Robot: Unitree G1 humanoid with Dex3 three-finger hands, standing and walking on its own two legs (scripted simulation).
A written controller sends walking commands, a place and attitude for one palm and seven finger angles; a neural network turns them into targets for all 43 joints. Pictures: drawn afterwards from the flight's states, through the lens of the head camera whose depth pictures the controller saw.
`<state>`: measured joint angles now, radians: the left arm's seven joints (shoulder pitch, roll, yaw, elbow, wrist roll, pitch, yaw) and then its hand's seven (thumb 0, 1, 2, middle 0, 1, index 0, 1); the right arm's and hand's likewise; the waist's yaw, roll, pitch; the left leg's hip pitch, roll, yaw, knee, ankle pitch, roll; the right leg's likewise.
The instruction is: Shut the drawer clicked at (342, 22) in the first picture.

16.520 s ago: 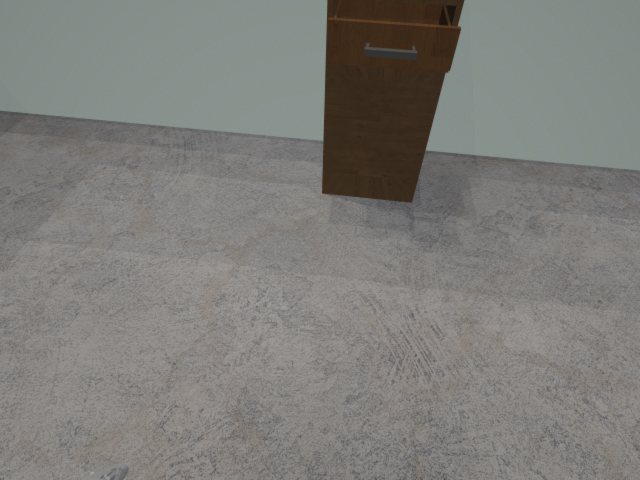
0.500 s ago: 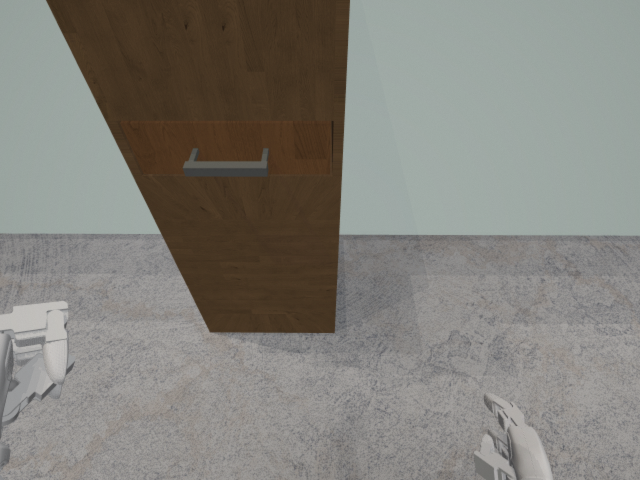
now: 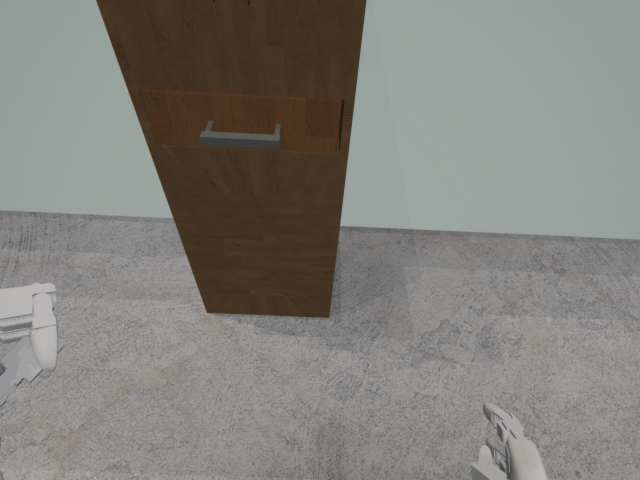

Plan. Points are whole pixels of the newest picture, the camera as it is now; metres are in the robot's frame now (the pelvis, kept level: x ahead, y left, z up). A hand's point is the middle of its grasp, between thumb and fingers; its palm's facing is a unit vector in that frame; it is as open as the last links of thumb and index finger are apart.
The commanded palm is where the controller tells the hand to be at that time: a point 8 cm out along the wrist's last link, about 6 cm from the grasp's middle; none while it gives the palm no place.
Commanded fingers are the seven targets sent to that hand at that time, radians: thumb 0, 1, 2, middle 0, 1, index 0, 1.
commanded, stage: step back with the hand held close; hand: left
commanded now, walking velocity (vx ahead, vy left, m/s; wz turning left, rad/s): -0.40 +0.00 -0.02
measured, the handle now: (242, 133) +0.72 +0.19 +0.02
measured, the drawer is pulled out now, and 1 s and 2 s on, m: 0.00 0.00 0.00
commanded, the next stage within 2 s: stop stepping back and stand still in 0.46 s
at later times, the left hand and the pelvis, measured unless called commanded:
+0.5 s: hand out of the picture +0.10 +0.26 +0.18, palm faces +0.41 -0.80 -0.43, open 3.2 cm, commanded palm +0.05 +0.29 +0.19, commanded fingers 0.00 0.90 0.90 -1.40 -1.60 -1.40 -1.60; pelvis -0.08 +0.01 +0.00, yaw +0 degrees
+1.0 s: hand out of the picture +0.02 +0.27 +0.18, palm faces +0.34 -0.85 -0.40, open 3.2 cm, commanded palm -0.01 +0.31 +0.19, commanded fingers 0.00 0.90 0.90 -1.40 -1.60 -1.40 -1.60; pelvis -0.18 +0.04 +0.01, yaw -7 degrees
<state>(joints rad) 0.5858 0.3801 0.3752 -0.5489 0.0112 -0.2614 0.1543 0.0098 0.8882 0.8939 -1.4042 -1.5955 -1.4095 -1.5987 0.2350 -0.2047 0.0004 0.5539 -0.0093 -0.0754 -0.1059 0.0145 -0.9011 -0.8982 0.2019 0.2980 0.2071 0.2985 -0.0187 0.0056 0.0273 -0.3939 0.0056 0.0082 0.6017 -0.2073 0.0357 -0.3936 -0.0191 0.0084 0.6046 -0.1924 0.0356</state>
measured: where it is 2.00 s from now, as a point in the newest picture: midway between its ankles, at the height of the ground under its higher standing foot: outside the picture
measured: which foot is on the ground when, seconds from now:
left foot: down 0.00-0.52, up 0.54-0.62, down 0.64-0.84, up 0.86-1.00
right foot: up 0.00-0.00, down 0.02-0.30, up 0.32-0.50, down 0.52-1.00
